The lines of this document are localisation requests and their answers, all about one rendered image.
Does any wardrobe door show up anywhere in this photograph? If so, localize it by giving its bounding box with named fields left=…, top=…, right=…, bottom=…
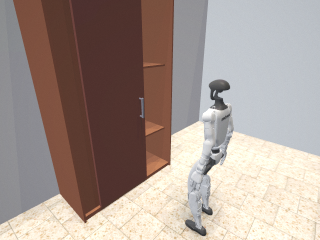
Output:
left=44, top=0, right=100, bottom=214
left=69, top=0, right=147, bottom=207

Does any right robot upper arm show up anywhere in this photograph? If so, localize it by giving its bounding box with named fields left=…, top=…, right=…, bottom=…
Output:
left=225, top=103, right=234, bottom=134

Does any robot right hand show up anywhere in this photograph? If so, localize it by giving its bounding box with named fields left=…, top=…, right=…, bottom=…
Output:
left=220, top=150, right=227, bottom=165

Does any robot left thigh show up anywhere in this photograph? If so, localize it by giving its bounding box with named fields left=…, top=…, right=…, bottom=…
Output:
left=187, top=159, right=212, bottom=201

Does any right robot forearm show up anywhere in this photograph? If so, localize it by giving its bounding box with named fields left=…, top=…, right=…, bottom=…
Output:
left=220, top=132, right=233, bottom=151

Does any left robot upper arm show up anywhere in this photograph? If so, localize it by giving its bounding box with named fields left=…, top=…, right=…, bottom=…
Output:
left=202, top=110, right=216, bottom=148

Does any robot left shin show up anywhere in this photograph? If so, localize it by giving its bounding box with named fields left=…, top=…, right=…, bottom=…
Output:
left=187, top=192, right=202, bottom=229

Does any left robot forearm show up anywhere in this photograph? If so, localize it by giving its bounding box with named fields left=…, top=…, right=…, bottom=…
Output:
left=196, top=140, right=213, bottom=174

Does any handle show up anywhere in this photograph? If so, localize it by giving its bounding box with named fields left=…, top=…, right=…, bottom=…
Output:
left=139, top=98, right=145, bottom=118

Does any robot left hand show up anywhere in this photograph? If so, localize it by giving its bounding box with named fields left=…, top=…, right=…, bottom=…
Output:
left=189, top=171, right=203, bottom=191

